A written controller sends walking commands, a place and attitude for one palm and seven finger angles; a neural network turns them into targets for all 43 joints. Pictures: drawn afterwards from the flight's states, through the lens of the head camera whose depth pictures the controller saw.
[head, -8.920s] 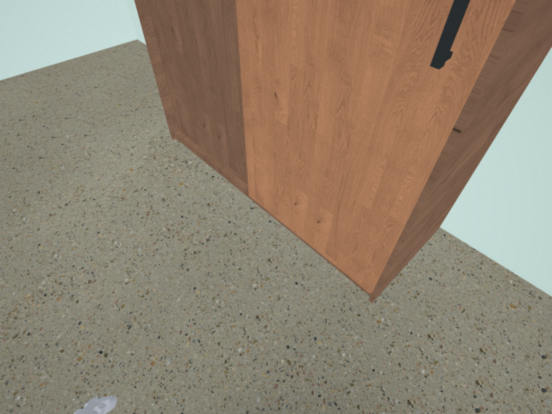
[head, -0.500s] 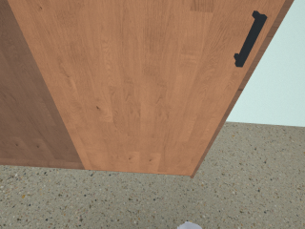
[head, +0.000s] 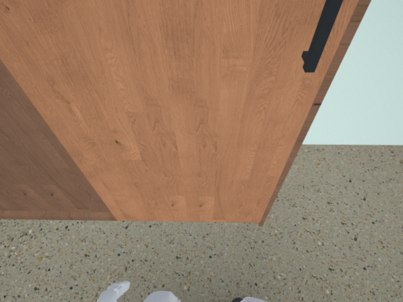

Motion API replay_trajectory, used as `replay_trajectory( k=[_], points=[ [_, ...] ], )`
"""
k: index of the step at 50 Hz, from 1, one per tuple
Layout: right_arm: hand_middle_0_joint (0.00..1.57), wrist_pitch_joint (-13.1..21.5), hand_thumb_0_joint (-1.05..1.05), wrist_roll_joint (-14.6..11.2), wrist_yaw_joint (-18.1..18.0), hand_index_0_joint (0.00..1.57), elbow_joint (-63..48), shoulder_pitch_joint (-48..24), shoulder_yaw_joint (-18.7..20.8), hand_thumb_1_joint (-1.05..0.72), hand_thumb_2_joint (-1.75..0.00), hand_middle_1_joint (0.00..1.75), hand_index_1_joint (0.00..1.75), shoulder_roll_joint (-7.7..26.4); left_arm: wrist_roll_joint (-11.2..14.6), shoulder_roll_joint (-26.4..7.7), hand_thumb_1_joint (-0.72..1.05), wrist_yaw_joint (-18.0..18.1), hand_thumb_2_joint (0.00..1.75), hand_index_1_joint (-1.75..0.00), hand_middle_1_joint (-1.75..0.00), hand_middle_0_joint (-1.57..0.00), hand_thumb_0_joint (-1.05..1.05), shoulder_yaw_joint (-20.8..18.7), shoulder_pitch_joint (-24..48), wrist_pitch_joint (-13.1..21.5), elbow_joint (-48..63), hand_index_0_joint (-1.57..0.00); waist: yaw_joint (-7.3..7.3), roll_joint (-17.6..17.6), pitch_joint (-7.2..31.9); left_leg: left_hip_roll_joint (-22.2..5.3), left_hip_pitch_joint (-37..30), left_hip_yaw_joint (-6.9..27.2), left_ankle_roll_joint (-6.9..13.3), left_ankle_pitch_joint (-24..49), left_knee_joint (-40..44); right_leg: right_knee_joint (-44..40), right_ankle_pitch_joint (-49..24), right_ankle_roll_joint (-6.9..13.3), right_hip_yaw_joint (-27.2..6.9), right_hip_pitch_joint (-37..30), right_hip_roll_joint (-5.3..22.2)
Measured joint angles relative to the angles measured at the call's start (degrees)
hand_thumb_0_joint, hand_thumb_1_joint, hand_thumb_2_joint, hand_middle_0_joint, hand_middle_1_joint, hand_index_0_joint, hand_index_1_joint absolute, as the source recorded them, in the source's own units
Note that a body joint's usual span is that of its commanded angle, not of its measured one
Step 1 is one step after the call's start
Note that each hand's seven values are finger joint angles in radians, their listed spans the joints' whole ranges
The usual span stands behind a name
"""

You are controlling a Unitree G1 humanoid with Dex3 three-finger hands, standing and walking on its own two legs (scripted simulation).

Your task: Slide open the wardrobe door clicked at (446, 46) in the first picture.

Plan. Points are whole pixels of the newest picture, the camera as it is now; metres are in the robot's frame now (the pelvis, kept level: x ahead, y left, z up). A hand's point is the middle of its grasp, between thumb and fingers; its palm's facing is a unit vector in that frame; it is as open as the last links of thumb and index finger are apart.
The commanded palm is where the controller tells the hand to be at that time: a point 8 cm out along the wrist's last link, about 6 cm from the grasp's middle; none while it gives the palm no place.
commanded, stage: come to a stop and stand still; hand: right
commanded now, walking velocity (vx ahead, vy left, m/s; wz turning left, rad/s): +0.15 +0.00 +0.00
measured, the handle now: (318, 29) +0.53 -0.20 +0.26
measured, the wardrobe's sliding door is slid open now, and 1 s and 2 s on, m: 0.00 0.00 0.00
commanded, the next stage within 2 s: look again from close up in 1.12 s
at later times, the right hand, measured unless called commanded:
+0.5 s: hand out of the picture -0.07 -0.11 -0.14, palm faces +0.14 +0.97 -0.22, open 7.4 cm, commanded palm none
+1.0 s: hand out of the picture -0.03 -0.19 -0.17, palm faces +0.06 +0.98 -0.17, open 7.4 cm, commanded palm none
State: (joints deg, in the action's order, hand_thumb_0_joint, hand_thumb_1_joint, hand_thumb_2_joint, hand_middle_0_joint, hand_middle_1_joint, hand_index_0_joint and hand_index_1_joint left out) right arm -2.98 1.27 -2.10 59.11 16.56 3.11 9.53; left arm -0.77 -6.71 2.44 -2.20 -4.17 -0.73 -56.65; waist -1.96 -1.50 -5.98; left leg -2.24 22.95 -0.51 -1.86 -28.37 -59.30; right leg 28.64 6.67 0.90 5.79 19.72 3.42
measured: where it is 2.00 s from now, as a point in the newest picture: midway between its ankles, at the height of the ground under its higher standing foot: outside the picture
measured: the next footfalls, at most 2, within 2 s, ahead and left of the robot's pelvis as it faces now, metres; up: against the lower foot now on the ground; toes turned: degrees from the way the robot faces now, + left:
left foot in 0.14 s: +0.00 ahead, +0.15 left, +0.00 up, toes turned +3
right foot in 0.64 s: -0.01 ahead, -0.12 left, +0.00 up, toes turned -5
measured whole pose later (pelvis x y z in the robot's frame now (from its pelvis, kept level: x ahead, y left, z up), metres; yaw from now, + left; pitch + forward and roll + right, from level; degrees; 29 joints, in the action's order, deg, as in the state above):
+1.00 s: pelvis -0.03 -0.02 +0.01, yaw -1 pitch -1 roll +0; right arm -0.5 0.9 -1.9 64.6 14.7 0.4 9.4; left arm -0.4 -9.0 2.3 -0.9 -12.0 1.1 -62.0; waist -1.1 -1.9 -1.5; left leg -5.7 8.5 -2.0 -4.3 -13.5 -23.7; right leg 25.0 14.9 1.4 4.0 8.7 -0.2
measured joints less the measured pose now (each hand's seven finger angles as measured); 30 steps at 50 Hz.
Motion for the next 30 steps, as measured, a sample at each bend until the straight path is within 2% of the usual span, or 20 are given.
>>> replay_trajectory(
  k=[3,6,7,9,10,12,14,17,24,28,30],
  points=[
    [0.2,0.05,0.0,0.05,0.38,0.19,-1.41,-1.14,0.65,-0.9,-0.9,0.3,0.3,1.19,-0.73,-1.78,0.93,-0.58,0.9,-0.3,-0.3,-0.2,-0.02,-0.86,-1.5,-0.8,-0.5,-0.21,0.96,1.11,1.52,-0.62,-2.14,-1.2,0.48,0.66,6.02,0.0,-1.26,-0.76,-0.83,1.64,0.88],
    [0.2,1.36,0.0,0.07,0.61,0.19,-1.96,-0.63,0.58,-0.91,-0.9,0.3,0.3,1.77,-1.1,-3.4,0.92,-0.96,0.9,-0.3,-0.3,-0.2,-0.01,-1.66,-3.93,-1.68,-1.5,-0.21,1.67,2.03,3.92,-0.75,-8.92,-2.86,1.1,3.42,19.65,1.16,-0.98,-1.73,-1.54,3.25,1.19],
    [0.2,1.92,0.0,0.29,0.57,0.19,-1.84,-0.25,0.49,-0.91,-0.9,0.3,0.3,1.77,-0.92,-3.81,0.92,-1.02,0.9,-0.3,-0.3,-0.2,-0.01,-1.9,-4.83,-2.08,-1.87,-0.21,1.73,2.2,4.68,-0.69,-10.38,-3.07,1.49,4.99,23.44,3.09,2.01,-2.14,-1.93,4.31,1.07],
    [0.2,1.93,0.0,0.59,0.47,0.19,-1.34,0.77,-0.36,-0.91,-0.9,0.3,0.3,0.82,-0.71,-4.71,0.92,-1.26,0.9,-0.3,-0.3,-0.2,0.0,-2.45,-7.09,-3.35,-2.64,-0.2,1.67,3.43,5.92,-0.19,-10.93,-3.95,2.39,7.19,24.28,8.51,11.39,-2.71,-3.99,5.81,0.27],
    [0.2,1.89,0.0,0.61,0.46,0.19,-1.1,1.71,-0.71,-0.91,-0.9,0.3,0.3,0.28,-0.78,-4.99,0.92,-1.55,0.9,-0.3,-0.3,-0.19,0.0,-2.56,-8.28,-3.89,-2.94,-0.2,1.27,3.44,6.87,-0.26,-11.32,-3.74,2.75,8.14,25.6,12.0,13.04,-2.64,-4.56,6.51,-0.51],
    [0.2,2.03,0.0,0.45,0.45,0.19,-0.21,3.55,-1.11,-0.91,-0.9,0.3,0.3,-0.81,-0.98,-5.39,0.92,-2.21,0.9,-0.3,-0.3,-0.19,0.0,-2.63,-10.01,-4.06,-3.47,-0.2,0.65,2.94,8.24,-0.52,-12.36,-2.42,3.14,10.73,29.7,18.69,12.03,-2.43,-4.82,7.26,-1.79],
    [0.2,2.33,0.0,0.25,0.73,0.19,0.64,4.66,-1.53,-0.9,-0.9,0.3,0.3,-1.7,-1.07,-5.59,0.92,-2.74,0.9,-0.3,-0.3,-0.19,0.01,-2.56,-11.51,-3.19,-3.41,-0.2,1.04,2.5,8.51,-0.83,-13.29,-1.54,3.12,13.49,33.65,22.88,9.4,-2.63,-4.35,7.13,-2.39],
    [0.2,3.06,0.0,0.0,0.96,0.2,1.07,4.84,-1.99,-0.9,-0.9,0.3,0.3,-2.83,-1.06,-5.77,0.92,-3.04,0.9,-0.3,-0.3,-0.19,0.01,-2.46,-13.98,-2.1,-3.47,-0.2,1.72,2.79,7.74,-0.9,-14.03,-2.06,3.33,15.78,37.27,25.2,6.9,-3.36,-4.13,6.14,-2.48],
    [0.21,4.32,0.0,0.18,0.33,0.2,0.87,4.66,-2.0,-0.9,-0.9,0.3,0.3,-4.56,-0.94,-5.23,0.92,-2.64,0.9,-0.3,-0.3,-0.19,0.01,-1.57,-15.65,-3.09,-5.73,-0.2,-0.1,3.57,5.33,-1.19,-13.23,-4.16,3.18,16.24,37.75,21.82,10.99,-4.51,-4.27,2.78,-1.82],
    [0.21,3.9,0.0,0.56,0.25,0.2,2.3,5.38,-1.75,-0.9,-0.9,0.3,0.3,-4.38,-0.32,-4.24,0.92,-2.33,0.9,-0.3,-0.3,-0.19,0.01,-0.97,-13.11,-2.51,-5.27,-0.2,-1.18,2.31,4.53,-2.05,-12.38,-3.77,2.3,15.6,36.2,13.03,14.34,-3.98,-3.78,-0.76,-1.88],
    [0.21,3.43,0.0,0.47,0.29,0.2,3.4,5.66,-1.63,-0.9,-0.9,0.3,0.3,-3.96,0.02,-3.63,0.92,-2.1,0.9,-0.3,-0.3,-0.19,0.01,-0.61,-11.52,-1.59,-4.59,-0.2,-1.3,1.68,4.41,-2.28,-11.79,-3.51,1.54,14.87,34.67,6.31,11.65,-3.6,-3.52,-3.63,-2.0]
  ],
)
